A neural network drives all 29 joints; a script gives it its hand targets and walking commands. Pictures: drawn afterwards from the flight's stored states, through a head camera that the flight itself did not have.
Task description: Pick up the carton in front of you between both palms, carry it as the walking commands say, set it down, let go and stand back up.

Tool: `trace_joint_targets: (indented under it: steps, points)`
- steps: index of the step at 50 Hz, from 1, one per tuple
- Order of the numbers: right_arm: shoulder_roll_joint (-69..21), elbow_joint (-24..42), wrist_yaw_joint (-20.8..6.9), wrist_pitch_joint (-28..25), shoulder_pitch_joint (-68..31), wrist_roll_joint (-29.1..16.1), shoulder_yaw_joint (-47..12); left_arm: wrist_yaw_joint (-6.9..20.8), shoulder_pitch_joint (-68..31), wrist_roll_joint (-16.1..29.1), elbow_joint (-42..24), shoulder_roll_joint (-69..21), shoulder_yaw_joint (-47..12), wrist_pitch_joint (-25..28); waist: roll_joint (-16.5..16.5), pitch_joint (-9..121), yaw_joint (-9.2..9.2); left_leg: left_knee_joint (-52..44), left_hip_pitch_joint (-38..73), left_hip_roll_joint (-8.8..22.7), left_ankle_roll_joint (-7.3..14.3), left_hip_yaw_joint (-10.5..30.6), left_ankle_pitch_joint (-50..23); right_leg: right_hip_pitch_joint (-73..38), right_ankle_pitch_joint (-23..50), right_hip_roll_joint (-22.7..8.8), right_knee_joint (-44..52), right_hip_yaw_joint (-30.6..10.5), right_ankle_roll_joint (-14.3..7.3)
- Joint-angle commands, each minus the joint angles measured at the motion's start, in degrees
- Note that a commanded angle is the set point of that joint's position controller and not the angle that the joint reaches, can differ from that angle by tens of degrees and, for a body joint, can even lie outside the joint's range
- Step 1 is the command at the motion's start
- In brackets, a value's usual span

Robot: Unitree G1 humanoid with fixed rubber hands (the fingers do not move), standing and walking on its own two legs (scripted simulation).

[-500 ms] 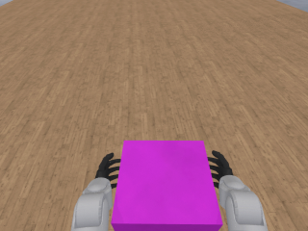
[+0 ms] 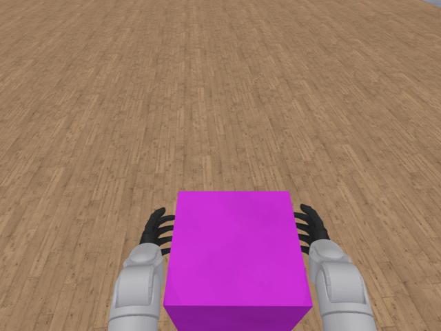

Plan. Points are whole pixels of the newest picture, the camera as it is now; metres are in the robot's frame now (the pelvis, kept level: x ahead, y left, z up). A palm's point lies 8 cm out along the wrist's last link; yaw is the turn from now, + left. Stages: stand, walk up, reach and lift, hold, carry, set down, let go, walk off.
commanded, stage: carry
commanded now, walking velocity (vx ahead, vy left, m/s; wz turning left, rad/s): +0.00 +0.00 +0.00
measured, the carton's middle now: (233, 268) +0.28 +0.00 -0.04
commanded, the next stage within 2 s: hold in 0.20 s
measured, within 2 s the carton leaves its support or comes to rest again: neither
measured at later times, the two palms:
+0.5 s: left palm (141, 263) +0.25 +0.16 +0.04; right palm (317, 259) +0.26 -0.14 +0.04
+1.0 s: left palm (132, 273) +0.23 +0.17 +0.06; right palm (313, 254) +0.26 -0.13 +0.06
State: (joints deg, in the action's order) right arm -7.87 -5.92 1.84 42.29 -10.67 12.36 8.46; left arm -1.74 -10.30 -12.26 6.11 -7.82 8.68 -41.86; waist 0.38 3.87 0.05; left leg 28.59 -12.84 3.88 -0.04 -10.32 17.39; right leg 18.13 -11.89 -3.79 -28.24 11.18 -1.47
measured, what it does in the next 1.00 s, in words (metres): stands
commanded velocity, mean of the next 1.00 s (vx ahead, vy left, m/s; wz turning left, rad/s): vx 0.00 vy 0.00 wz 0.00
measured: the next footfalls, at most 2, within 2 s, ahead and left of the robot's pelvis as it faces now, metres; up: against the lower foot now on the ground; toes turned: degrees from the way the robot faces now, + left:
none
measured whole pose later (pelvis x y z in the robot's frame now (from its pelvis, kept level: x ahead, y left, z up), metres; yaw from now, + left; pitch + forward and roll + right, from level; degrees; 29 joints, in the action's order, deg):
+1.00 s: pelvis -0.04 -0.01 +0.00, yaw +5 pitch -11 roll +0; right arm -9.7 -17.8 -0.5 42.1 -18.9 18.9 15.7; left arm 1.5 -18.6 -18.0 20.1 -9.6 17.1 -39.7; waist 2.1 -2.2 0.1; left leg 26.4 -2.3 -0.4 0.3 3.2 13.8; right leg 5.0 -9.2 1.1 -24.5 1.5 -1.3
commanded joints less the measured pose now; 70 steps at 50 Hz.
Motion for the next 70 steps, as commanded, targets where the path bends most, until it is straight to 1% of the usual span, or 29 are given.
trace_joint_targets:
  steps: [1,10,11,12,13,14,15,16,17,19,26,31,34,35,37,41,43,48,51,55,57,59,61,63,66,68,70]
  points:
    - [-49.0,3.2,-12.4,-1.4,-23.0,-13.1,-31.8,12.6,-24.2,13.2,-3.7,-48.4,-31.7,1.4,-0.3,13.8,0.02,-4.1,2.2,5.8,0.5,5.5,-13.0,-7.9,14.4,-6.2,2.8,-6.6,0.1]
    - [-50.0,3.2,-12.6,-1.5,-24.1,-13.6,-32.4,12.8,-25.2,13.6,-3.8,-49.4,-32.2,1.5,-0.3,14.6,0.01,-4.1,2.4,5.8,0.7,5.6,-12.9,-8.4,13.6,-6.2,2.7,-6.6,0.2]
    - [-50.0,5.0,-12.5,-1.4,-16.5,-13.7,-31.7,12.9,-18.4,12.9,-3.5,-50.4,-30.6,1.5,2.7,9.9,0.49,-7.9,4.4,-8.3,1.6,15.4,-29.7,-23.7,31.3,8.6,4.5,-16.2,-0.1]
    - [-48.8,6.8,-11.7,-2.4,-18.1,-13.1,-31.3,12.3,-20.1,11.6,-5.3,-47.4,-29.9,2.8,0.8,13.8,0.00,-7.5,4.7,-7.3,1.8,16.9,-33.4,-27.7,34.1,7.7,3.9,-17.2,-0.1]
    - [-46.9,6.8,-11.7,-2.5,-17.8,-12.4,-30.2,11.9,-17.8,10.3,-4.3,-46.3,-28.0,2.9,2.4,12.0,-0.69,-8.9,5.6,-7.3,1.8,16.7,-29.7,-27.0,32.3,7.2,4.2,-17.0,0.0]
    - [-46.1,6.2,-11.4,-2.7,-17.9,-11.9,-29.8,11.7,-19.1,10.3,-4.7,-45.6,-27.7,3.2,1.0,10.5,-0.66,-8.9,3.1,-7.1,1.1,16.6,-30.8,-29.3,32.6,7.3,4.5,-17.0,0.1]
    - [-46.9,5.0,-11.3,-2.7,-19.3,-11.3,-29.4,12.0,-20.5,10.6,-3.9,-45.8,-27.8,3.3,-1.5,11.8,-0.51,-9.3,5.7,-7.7,1.2,16.3,-25.7,-28.5,27.0,7.7,5.9,-16.3,0.8]
    - [-46.7,5.0,-11.4,-2.8,-19.0,-11.3,-29.9,12.1,-20.0,10.7,-3.5,-45.9,-28.1,3.4,-0.4,9.6,-0.25,-9.3,6.5,-8.1,1.1,16.2,-26.5,-26.4,28.1,7.8,6.1,-16.3,1.1]
    - [-47.2,5.4,-11.5,-3.0,-20.3,-11.8,-30.4,12.1,-20.8,11.0,-3.6,-46.4,-28.4,3.6,-0.2,11.1,-0.38,-9.5,7.6,-8.3,1.0,16.3,-26.8,-27.4,28.2,8.3,6.0,-16.3,1.3]
    - [-47.9,5.3,-11.5,-3.1,-21.2,-12.0,-30.7,12.1,-22.2,11.3,-3.4,-47.0,-29.0,3.7,0.0,11.3,-0.22,-9.9,6.1,-8.3,1.1,16.5,-24.4,-28.8,25.7,8.5,6.0,-16.2,1.3]
    - [-48.5,0.7,-12.3,-2.3,-23.5,-10.3,-27.6,13.0,-25.7,10.0,1.0,-47.9,-26.0,3.3,0.7,4.8,0.28,-11.8,1.5,-7.1,1.9,16.7,-10.1,-26.4,11.4,8.2,7.2,-15.6,0.2]
    - [-50.9,-2.0,-13.8,-2.0,-27.1,-10.2,-26.8,14.2,-29.3,9.7,4.2,-50.4,-24.8,3.4,1.6,2.9,0.16,-13.3,-3.0,-6.0,3.0,17.0,-1.3,-27.5,5.2,8.1,6.6,-15.1,0.4]
    - [-52.1,-3.1,-15.0,-2.0,-29.6,-10.5,-26.8,14.9,-30.8,9.4,6.1,-51.8,-24.1,3.7,2.5,2.5,-0.27,-14.2,-4.2,-5.4,3.6,17.1,3.2,-27.5,1.9,8.2,6.1,-14.7,0.7]
    - [-52.8,-3.8,-15.4,-2.1,-30.3,-10.5,-26.7,15.2,-31.6,9.3,6.6,-52.3,-23.8,3.8,1.8,2.1,-0.32,-13.9,-4.6,-5.4,3.7,17.0,3.6,-27.0,1.1,8.2,6.2,-14.7,0.8]
    - [-53.5,-4.9,-16.2,-2.1,-31.8,-10.7,-26.6,15.6,-32.7,9.4,7.8,-53.4,-23.5,4.0,1.8,2.5,-0.55,-13.8,-3.9,-5.3,3.9,16.9,5.6,-26.3,-1.4,8.1,6.3,-14.8,1.0]
    - [-55.1,-7.7,-17.5,-2.1,-33.9,-10.5,-25.7,16.8,-35.6,9.7,9.8,-55.1,-23.0,4.1,0.8,2.6,-0.23,-12.8,-3.5,-5.5,3.9,16.5,7.1,-24.8,-5.8,7.6,7.1,-15.6,1.2]
    - [-55.6,-9.1,-17.7,-1.9,-34.4,-10.2,-25.1,17.3,-36.8,9.9,10.8,-55.5,-22.7,4.1,0.3,2.5,-0.01,-12.3,-3.3,-5.6,3.8,16.4,7.0,-24.2,-7.4,7.3,7.7,-16.1,1.3]
    - [-56.7,-11.9,-17.6,-1.9,-36.1,-9.3,-22.8,18.3,-40.2,9.7,12.9,-55.1,-21.5,4.1,-1.0,2.1,0.56,-11.1,-3.7,-6.2,3.5,16.1,5.6,-24.2,-8.3,6.4,8.7,-16.9,1.2]
    - [-57.3,-15.3,-17.3,-2.6,-38.5,-7.9,-19.4,18.8,-42.7,7.6,16.3,-54.0,-18.1,5.0,-1.7,1.3,0.42,-9.5,-4.0,-6.8,3.6,15.5,5.7,-22.9,-10.7,5.7,9.1,-17.4,1.2]
    - [-56.5,-22.3,-16.4,-5.1,-42.4,-4.3,-12.1,18.6,-46.0,2.8,23.2,-51.7,-10.7,7.7,-2.0,-0.2,0.08,-6.5,-5.0,-7.5,3.5,14.9,5.7,-19.5,-12.9,5.1,8.0,-17.9,1.1]
    - [-53.9,-25.1,-15.2,-6.9,-43.2,-1.4,-7.6,17.5,-46.3,-0.5,25.9,-49.2,-6.2,9.5,-1.5,-1.6,-0.03,-4.9,-6.7,-7.7,3.4,15.0,5.0,-17.3,-11.7,5.2,6.6,-17.8,0.9]
    - [-50.0,-26.9,-13.8,-9.1,-42.5,1.9,-3.1,15.9,-45.3,-3.8,27.5,-46.1,-1.8,11.5,-0.7,-2.3,-0.03,-3.1,-9.2,-8.0,3.3,15.0,3.8,-14.9,-8.6,5.7,4.4,-17.6,0.7]
    - [-45.8,-27.9,-12.6,-12.0,-40.6,4.6,0.3,14.5,-43.0,-6.5,28.6,-42.7,1.5,14.0,-0.3,-1.6,0.00,-1.2,-12.0,-8.3,3.2,15.0,1.3,-11.9,-3.2,6.3,1.6,-17.1,0.6]
    - [-42.2,-28.1,-11.8,-16.0,-37.7,5.8,1.6,13.5,-40.2,-7.6,28.5,-39.7,2.5,17.4,-0.1,1.0,0.10,1.0,-15.0,-8.7,2.8,14.8,-2.7,-8.6,4.3,7.2,-1.9,-16.5,0.6]
    - [-40.2,-27.3,-11.1,-22.9,-36.0,5.0,-0.9,12.9,-37.9,-6.4,27.8,-38.5,0.5,23.8,-0.1,7.7,0.12,5.6,-19.8,-9.6,2.0,14.4,-8.8,-4.8,12.9,8.3,-7.1,-16.4,0.9]
    - [-41.5,-26.5,-10.8,-27.6,-36.7,3.1,-5.2,12.8,-38.2,-4.2,27.6,-40.1,-3.3,28.3,0.3,14.5,-0.18,8.7,-22.2,-10.2,1.4,14.2,-12.3,-3.0,16.9,9.0,-10.8,-16.3,1.0]
    - [-43.1,-26.4,-10.6,-31.8,-38.1,1.5,-9.4,12.3,-39.5,-1.8,27.8,-42.1,-7.7,32.3,0.5,22.1,0.09,12.4,-25.6,-10.6,0.7,14.2,-15.4,-0.6,20.2,9.6,-15.3,-16.1,1.2]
